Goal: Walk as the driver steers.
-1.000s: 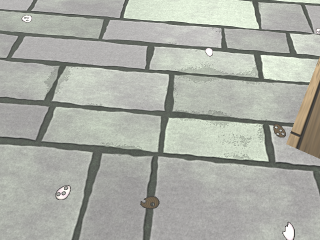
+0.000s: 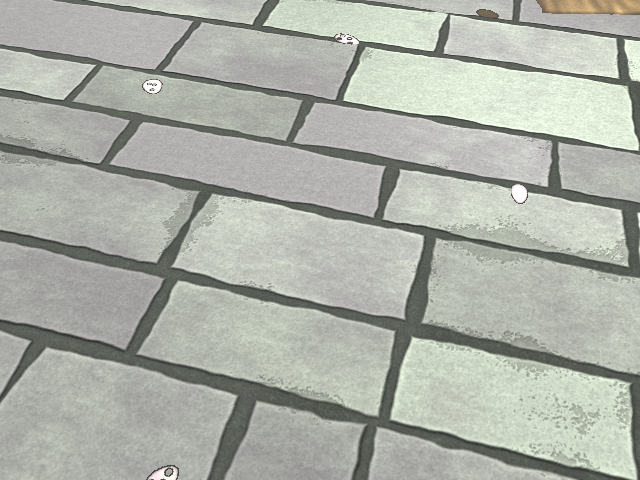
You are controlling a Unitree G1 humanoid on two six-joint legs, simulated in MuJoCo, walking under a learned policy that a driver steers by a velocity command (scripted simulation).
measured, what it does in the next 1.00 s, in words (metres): stands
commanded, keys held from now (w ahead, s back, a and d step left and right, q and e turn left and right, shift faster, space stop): no key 0.14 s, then w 0.02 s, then no key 0.64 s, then w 0.20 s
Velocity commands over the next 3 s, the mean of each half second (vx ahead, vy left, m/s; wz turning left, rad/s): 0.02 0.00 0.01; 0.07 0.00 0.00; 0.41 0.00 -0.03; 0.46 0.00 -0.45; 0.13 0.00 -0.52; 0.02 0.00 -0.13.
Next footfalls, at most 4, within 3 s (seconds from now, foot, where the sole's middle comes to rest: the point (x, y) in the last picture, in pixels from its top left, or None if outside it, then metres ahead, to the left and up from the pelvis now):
1.52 left None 0.46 0.11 -0.77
2.06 right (417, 401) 0.69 -0.18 -0.77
2.60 left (330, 356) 0.80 0.01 -0.77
2.84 right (427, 422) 0.64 -0.20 -0.77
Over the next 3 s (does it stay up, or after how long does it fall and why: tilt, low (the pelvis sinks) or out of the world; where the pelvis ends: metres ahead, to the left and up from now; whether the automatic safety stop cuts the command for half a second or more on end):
stays up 0.68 -0.08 0.00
